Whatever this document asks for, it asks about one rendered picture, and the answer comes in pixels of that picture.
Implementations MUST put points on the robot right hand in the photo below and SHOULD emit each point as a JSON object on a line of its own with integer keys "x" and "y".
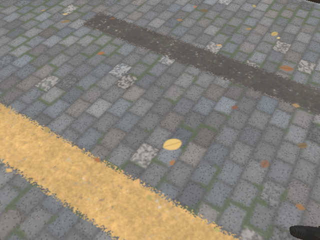
{"x": 305, "y": 232}

